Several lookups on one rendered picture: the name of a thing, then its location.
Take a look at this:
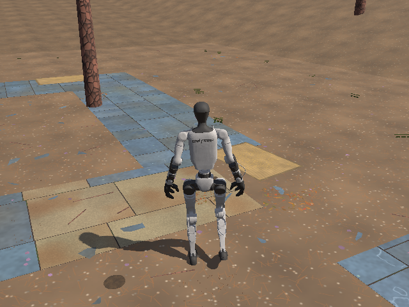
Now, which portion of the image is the left robot hand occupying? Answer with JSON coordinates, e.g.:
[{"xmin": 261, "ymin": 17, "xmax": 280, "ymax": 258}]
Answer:
[{"xmin": 164, "ymin": 183, "xmax": 179, "ymax": 199}]

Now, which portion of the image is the right robot hand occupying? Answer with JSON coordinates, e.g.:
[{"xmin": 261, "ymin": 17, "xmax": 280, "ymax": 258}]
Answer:
[{"xmin": 230, "ymin": 181, "xmax": 245, "ymax": 196}]

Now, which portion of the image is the robot right forearm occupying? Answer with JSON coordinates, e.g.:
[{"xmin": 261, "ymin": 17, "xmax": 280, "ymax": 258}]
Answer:
[{"xmin": 229, "ymin": 154, "xmax": 243, "ymax": 183}]

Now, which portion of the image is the robot left forearm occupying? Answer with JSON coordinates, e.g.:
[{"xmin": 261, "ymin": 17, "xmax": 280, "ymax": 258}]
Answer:
[{"xmin": 166, "ymin": 156, "xmax": 178, "ymax": 185}]

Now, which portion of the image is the left robot thigh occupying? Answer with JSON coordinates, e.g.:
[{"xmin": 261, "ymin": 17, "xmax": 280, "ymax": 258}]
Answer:
[{"xmin": 183, "ymin": 179, "xmax": 197, "ymax": 225}]

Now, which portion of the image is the robot right upper arm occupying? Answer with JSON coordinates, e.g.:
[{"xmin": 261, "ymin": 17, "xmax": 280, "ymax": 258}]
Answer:
[{"xmin": 216, "ymin": 129, "xmax": 235, "ymax": 164}]

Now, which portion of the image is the robot left upper arm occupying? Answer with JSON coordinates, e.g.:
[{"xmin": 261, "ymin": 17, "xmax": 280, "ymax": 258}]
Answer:
[{"xmin": 172, "ymin": 130, "xmax": 189, "ymax": 166}]

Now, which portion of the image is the robot left foot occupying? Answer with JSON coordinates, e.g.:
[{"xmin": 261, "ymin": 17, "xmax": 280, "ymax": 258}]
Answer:
[{"xmin": 189, "ymin": 249, "xmax": 197, "ymax": 265}]

